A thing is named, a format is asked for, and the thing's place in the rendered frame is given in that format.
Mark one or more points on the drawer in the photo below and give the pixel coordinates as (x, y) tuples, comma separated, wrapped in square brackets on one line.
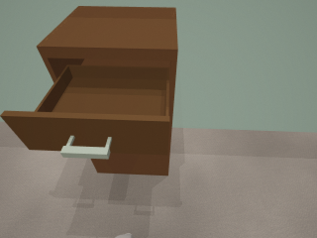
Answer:
[(130, 104)]

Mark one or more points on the handle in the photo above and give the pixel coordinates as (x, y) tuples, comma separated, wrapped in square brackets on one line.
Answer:
[(81, 152)]

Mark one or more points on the cabinet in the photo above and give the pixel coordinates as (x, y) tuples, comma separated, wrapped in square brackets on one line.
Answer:
[(118, 36)]

